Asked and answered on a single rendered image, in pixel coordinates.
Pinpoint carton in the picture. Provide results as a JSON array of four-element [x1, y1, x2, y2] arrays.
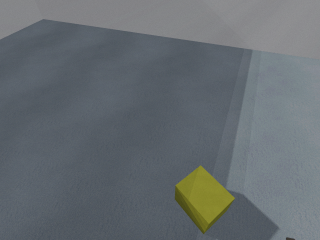
[[175, 165, 235, 234]]

